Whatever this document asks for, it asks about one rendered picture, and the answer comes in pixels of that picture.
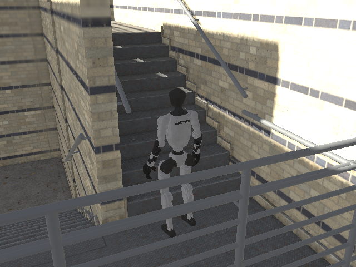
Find stairs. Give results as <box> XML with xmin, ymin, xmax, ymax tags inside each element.
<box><xmin>0</xmin><ymin>209</ymin><xmax>95</xmax><ymax>250</ymax></box>
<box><xmin>112</xmin><ymin>32</ymin><xmax>241</xmax><ymax>217</ymax></box>

